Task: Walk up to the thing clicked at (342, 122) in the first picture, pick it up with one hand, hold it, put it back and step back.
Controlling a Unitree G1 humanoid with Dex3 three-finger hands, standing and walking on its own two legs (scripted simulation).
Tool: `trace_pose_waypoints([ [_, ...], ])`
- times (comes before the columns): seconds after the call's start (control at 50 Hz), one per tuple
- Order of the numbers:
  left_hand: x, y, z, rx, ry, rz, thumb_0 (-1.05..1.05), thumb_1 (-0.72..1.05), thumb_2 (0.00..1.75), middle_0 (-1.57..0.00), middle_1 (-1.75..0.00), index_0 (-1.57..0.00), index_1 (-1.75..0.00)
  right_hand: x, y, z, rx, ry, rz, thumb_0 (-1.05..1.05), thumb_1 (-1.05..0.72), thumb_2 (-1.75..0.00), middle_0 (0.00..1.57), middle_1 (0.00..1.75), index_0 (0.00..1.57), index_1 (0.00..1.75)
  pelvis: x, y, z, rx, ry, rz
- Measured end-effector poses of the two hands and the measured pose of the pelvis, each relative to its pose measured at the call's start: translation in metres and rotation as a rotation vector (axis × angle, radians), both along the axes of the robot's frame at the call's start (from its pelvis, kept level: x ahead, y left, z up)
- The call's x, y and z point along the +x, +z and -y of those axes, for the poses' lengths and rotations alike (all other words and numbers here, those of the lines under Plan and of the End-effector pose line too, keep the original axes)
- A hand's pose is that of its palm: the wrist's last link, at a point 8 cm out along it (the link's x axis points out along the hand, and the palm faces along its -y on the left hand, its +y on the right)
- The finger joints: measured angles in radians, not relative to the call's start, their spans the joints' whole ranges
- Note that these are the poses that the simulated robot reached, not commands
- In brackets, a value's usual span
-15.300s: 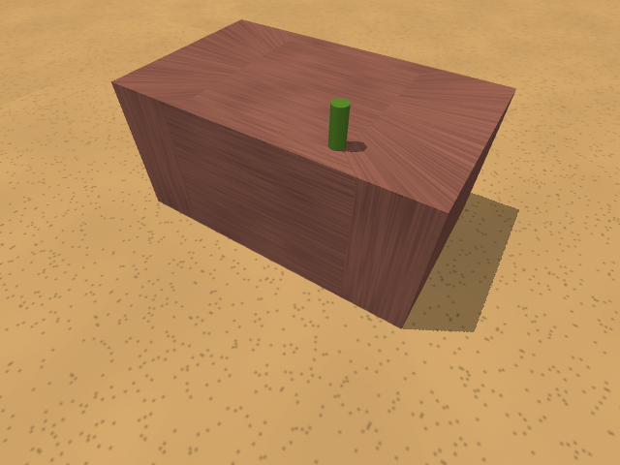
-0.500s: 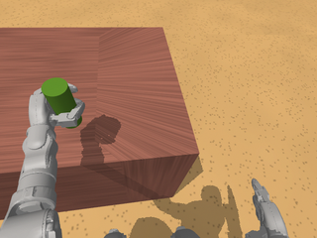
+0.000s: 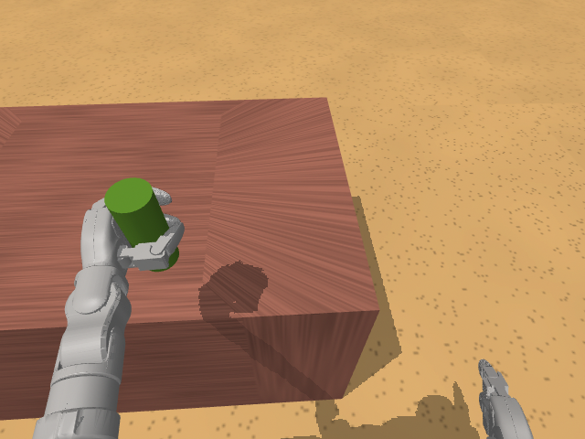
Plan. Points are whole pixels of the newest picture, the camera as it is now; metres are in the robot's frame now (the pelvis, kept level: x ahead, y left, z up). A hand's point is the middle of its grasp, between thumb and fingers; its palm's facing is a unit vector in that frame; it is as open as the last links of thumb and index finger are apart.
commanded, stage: lift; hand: left
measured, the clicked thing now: (146, 229) +0.37 +0.19 +0.12
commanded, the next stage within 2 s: hold in 0.40 s
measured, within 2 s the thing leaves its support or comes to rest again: neither
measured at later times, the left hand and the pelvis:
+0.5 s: hand (146, 235) +0.34 +0.17 +0.15, palm faces +0.14 -0.99 -0.01, open 7.1 cm; pelvis +0.00 -0.01 +0.01, yaw +1 degrees
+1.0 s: hand (132, 231) +0.33 +0.18 +0.17, palm faces +0.13 -0.99 +0.00, open 7.1 cm; pelvis +0.00 +0.00 +0.02, yaw +1 degrees
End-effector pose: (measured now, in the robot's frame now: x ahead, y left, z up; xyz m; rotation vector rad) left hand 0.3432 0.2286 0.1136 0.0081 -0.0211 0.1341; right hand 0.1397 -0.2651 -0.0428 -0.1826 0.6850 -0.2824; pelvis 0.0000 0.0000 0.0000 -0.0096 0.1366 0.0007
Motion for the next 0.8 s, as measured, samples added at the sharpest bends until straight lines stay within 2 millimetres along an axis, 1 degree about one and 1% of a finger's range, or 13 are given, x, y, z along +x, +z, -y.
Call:
trace_pose_waypoints([
  [0.1,-0.010,0.009,0.003,-0.003,0.003,-0.004,-0.04,-0.06,1.11,-0.85,-1.04,-0.91,-1.07,-0.001,-0.002,0.003,0.008,-0.005,0.001,-0.01,0.55,-0.05,0.05,0.05,0.05,0.05,-0.002,0.004,0.003,0.004,0.002,0.023],
  [0.32,-0.029,0.020,0.007,-0.005,0.003,-0.008,-0.04,-0.05,1.11,-0.85,-1.04,-0.91,-1.07,0.000,-0.004,-0.001,0.025,0.007,0.015,-0.01,0.55,-0.05,0.05,0.05,0.05,0.05,-0.004,0.009,0.007,0.009,0.007,0.054],
  [0.44,-0.033,0.030,0.006,0.003,0.015,0.004,-0.04,-0.05,1.11,-0.85,-1.04,-0.91,-1.07,0.003,-0.002,-0.001,0.022,0.010,0.031,-0.01,0.54,-0.05,0.05,0.05,0.05,0.05,-0.003,0.012,0.007,0.010,0.009,0.070],
  [0.58,-0.035,0.035,0.006,-0.008,0.003,-0.002,-0.04,-0.06,1.11,-0.85,-1.03,-0.91,-1.07,0.007,0.003,-0.004,0.022,0.020,0.060,-0.01,0.54,-0.05,0.05,0.05,0.05,0.05,-0.002,0.014,0.007,0.010,0.011,0.083],
  [0.8,-0.040,0.045,0.001,-0.004,0.009,0.004,-0.04,-0.05,1.10,-0.85,-1.04,-0.91,-1.08,0.009,0.006,-0.008,0.021,0.026,0.078,-0.01,0.53,-0.06,0.05,0.05,0.05,0.05,0.001,0.017,0.003,0.008,0.012,0.100],
])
